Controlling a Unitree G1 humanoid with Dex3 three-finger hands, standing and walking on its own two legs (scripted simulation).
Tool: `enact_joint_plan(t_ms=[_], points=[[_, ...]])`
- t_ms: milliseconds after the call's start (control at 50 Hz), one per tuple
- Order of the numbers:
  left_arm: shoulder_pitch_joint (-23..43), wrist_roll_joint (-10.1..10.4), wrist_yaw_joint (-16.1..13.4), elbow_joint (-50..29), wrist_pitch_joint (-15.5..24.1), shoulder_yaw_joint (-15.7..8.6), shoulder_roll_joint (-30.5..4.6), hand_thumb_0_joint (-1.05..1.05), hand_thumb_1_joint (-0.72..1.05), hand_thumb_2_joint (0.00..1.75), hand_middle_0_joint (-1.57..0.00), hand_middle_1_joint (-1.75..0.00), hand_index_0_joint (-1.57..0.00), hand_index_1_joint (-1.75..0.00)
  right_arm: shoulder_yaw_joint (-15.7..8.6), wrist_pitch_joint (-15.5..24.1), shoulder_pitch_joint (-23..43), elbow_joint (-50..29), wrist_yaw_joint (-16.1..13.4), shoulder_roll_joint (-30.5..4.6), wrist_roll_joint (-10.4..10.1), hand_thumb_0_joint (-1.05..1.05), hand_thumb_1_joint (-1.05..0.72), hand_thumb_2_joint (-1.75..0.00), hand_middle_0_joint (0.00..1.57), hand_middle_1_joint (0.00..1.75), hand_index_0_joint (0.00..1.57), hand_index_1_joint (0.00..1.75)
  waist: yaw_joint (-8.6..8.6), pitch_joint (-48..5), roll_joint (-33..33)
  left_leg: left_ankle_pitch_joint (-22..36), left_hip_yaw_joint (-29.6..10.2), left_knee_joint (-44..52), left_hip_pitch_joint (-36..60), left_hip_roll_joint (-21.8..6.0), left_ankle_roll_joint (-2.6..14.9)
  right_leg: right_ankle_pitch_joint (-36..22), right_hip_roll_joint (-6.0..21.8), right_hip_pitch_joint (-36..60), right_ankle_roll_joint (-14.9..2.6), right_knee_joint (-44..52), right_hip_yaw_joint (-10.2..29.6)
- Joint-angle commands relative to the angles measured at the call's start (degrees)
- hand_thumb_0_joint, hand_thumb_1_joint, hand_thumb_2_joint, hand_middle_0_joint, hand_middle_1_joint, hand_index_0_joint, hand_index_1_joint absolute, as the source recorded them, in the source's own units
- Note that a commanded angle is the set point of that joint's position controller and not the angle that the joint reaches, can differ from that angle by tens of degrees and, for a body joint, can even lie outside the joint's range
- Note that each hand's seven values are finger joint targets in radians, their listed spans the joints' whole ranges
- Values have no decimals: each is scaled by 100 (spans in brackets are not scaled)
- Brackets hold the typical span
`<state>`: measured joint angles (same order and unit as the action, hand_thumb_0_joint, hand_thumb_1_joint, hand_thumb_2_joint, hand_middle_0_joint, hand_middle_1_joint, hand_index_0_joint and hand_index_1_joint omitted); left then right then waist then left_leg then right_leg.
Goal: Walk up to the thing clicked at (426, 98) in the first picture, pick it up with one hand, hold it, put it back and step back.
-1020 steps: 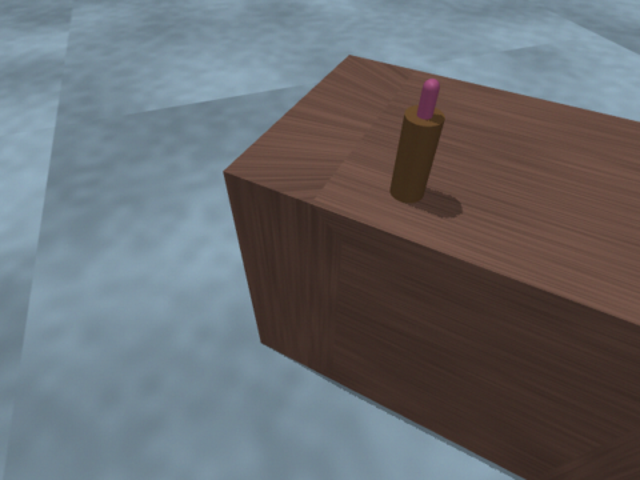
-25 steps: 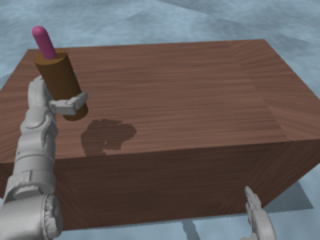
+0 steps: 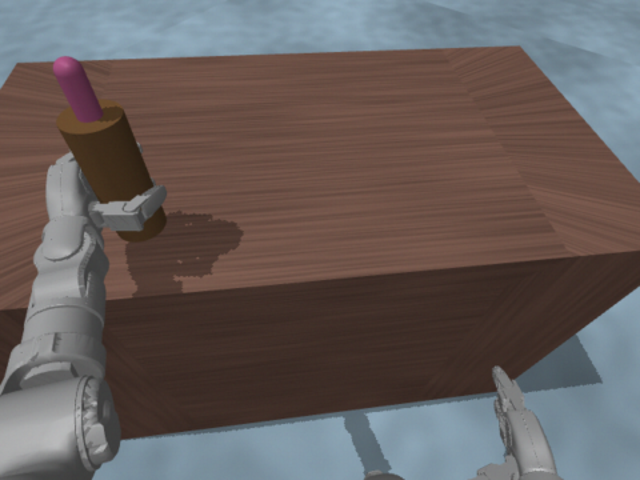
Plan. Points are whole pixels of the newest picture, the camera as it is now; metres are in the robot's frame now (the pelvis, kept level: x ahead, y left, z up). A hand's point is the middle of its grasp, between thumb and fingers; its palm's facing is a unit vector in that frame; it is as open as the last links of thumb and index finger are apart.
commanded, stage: lower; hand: left
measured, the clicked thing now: (110, 156) +0.47 +0.19 +0.16
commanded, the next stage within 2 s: loosen in 0.66 s
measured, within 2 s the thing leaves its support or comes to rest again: rests again in 0.42 s
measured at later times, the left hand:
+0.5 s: hand (142, 205) +0.48 +0.19 +0.07, palm faces +0.14 -0.99 -0.02, open 9.0 cm
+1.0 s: hand (139, 204) +0.48 +0.19 +0.07, palm faces +0.16 -0.99 +0.00, open 9.4 cm
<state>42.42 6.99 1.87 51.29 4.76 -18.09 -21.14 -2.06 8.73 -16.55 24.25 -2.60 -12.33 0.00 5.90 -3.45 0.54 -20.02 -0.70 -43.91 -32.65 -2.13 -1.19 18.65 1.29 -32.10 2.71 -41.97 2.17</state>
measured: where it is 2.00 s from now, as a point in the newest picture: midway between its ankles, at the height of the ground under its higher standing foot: outside the picture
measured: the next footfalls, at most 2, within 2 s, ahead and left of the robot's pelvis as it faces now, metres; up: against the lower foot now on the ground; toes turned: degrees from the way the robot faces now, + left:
none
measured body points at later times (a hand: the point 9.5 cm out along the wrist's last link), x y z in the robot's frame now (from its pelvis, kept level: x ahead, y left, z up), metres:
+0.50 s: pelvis +0.00 +0.00 -0.02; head +0.07 +0.02 +0.43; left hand +0.46 +0.24 +0.08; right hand +0.15 -0.25 -0.05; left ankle +0.02 +0.13 -0.71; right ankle +0.02 -0.15 -0.71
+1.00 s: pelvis +0.00 +0.01 -0.02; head +0.08 +0.02 +0.42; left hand +0.47 +0.25 +0.07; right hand +0.16 -0.25 -0.05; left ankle +0.02 +0.13 -0.71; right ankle +0.02 -0.15 -0.71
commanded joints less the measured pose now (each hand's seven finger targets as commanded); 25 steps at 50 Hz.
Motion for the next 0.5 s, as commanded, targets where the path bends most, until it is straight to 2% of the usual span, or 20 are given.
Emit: enact_joint_plan(t_ms=[0,20,60,80,100,120,140,160,200,240,260,280,300,320,360,380,400,420,460,480], points=[[3813,113,36,-1986,937,-338,-1742,0,20,125,-128,-139,-129,-139,-251,268,431,-1156,-66,-680,15,0,52,-6,5,5,5,5,-58,-3064,443,1583,133,278,1338,103,176,-1661,-119,898,-230,282,-332],[3734,94,26,-1721,952,-326,-1719,0,19,125,-127,-139,-128,-140,-316,266,509,-1215,-77,-759,15,0,52,-6,5,5,5,5,4,-2949,449,1561,121,276,1339,89,161,-1605,-149,758,-251,251,-352],[3607,100,47,-1476,1021,-294,-1602,0,19,125,-127,-138,-128,-139,-250,214,422,-1312,-78,-694,26,0,52,-6,5,5,5,5,41,-2808,332,1482,120,222,1198,89,173,-1530,-150,627,-243,238,-345],[3614,91,36,-1560,1064,-367,-1699,0,20,125,-127,-139,-128,-139,-310,192,395,-1271,-73,-734,22,0,52,-6,5,5,5,5,-4,-2919,464,1456,116,237,1223,82,149,-1482,-151,620,-267,196,-348],[3489,71,32,-1302,1073,-326,-1694,0,20,125,-127,-138,-128,-139,-418,165,245,-1171,-81,-829,35,0,52,-6,5,5,5,5,87,-2660,521,1327,133,216,1155,90,151,-1370,-166,437,-271,205,-351],[3478,59,30,-1252,1100,-329,-1651,0,20,124,-128,-138,-129,-139,-331,150,162,-1193,-57,-757,52,0,52,-6,5,5,5,5,63,-2623,484,1195,114,216,1093,83,151,-1235,-174,363,-274,210,-365],[3360,26,14,-1145,1120,-368,-1710,0,22,126,-128,-139,-129,-140,-441,150,183,-1295,-54,-851,58,0,52,-6,5,5,5,5,91,-2573,424,1118,105,223,1040,78,144,-1171,-184,321,-275,204,-369],[3349,19,17,-1064,1149,-338,-1653,0,23,126,-130,-140,-131,-141,-363,133,45,-1213,-32,-761,66,0,53,-6,5,5,5,5,130,-2487,495,1101,113,177,987,76,145,-1160,-185,205,-278,194,-363],[3329,33,55,-1034,1226,-328,-1615,0,23,126,-129,-139,-130,-140,-356,124,83,-1376,-11,-745,77,0,53,-6,5,5,5,5,146,-2520,475,1162,99,126,999,64,140,-1172,-216,125,-287,136,-386],[3617,36,92,-1450,1305,-278,-1615,0,27,125,-127,-138,-129,-138,-276,120,114,-1632,15,-685,82,0,53,-5,5,5,5,5,117,-3012,654,1432,99,33,1207,58,131,-1373,-213,234,-292,56,-378],[3469,31,112,-1229,1285,-242,-1536,0,25,125,-128,-138,-129,-139,-258,101,-33,-1538,27,-684,92,0,53,-6,5,5,5,5,133,-2891,632,1493,69,16,1197,25,112,-1350,-231,114,-312,19,-409],[3713,48,122,-1678,1355,-255,-1635,0,26,125,-126,-137,-127,-138,-200,95,10,-1763,39,-623,77,0,52,-6,5,5,5,5,83,-3210,736,1521,90,-2,1224,48,115,-1416,-214,297,-305,3,-387],[3552,52,123,-1291,1319,-245,-1581,0,24,124,-126,-136,-127,-137,-275,84,59,-1738,26,-709,88,0,52,-6,5,5,5,5,147,-3078,617,1571,85,-67,1170,45,126,-1464,-215,228,-289,-22,-387],[3508,42,118,-1384,1338,-323,-1728,0,22,123,-125,-136,-126,-136,-306,79,-39,-1828,22,-778,98,0,52,-6,5,5,5,5,152,-3215,626,1669,82,-110,1168,34,129,-1561,-207,294,-286,-47,-372],[3683,23,108,-1621,1391,-284,-1711,0,22,123,-124,-134,-124,-135,-299,53,-23,-1927,34,-766,111,0,52,-6,5,5,5,5,144,-3409,779,1884,72,-166,1202,33,118,-1726,-191,335,-296,-133,-355],[3576,15,108,-1418,1388,-245,-1629,0,22,125,-123,-135,-124,-136,-303,35,-104,-1952,33,-769,119,0,52,-6,5,5,5,5,187,-3265,708,1954,63,-208,1193,24,119,-1748,-203,234,-295,-144,-366],[3501,4,97,-1354,1383,-284,-1656,0,24,125,-124,-136,-124,-137,-329,9,-99,-1904,40,-793,123,0,52,-6,5,5,5,5,143,-3101,752,2000,31,-194,1150,11,95,-1713,-211,144,-318,-171,-387],[3599,-34,86,-1559,1417,-245,-1663,0,23,124,-125,-135,-125,-136,-314,4,-100,-2040,52,-778,124,0,52,-6,5,5,5,5,167,-3265,816,1994,29,-206,1214,10,96,-1706,-206,148,-322,-175,-380],[3563,-37,69,-1552,1435,-323,-1748,0,25,125,-125,-136,-126,-137,-352,-35,-93,-2049,57,-800,124,0,52,-6,5,5,5,5,98,-3201,842,1806,57,-193,1111,32,93,-1596,-200,168,-329,-197,-380],[3554,-48,57,-1522,1444,-342,-1786,0,23,126,-126,-137,-126,-138,-350,-54,-210,-1984,56,-741,108,0,52,-6,5,5,5,5,170,-3057,818,1632,72,-208,997,44,113,-1510,-191,115,-306,-184,-363]])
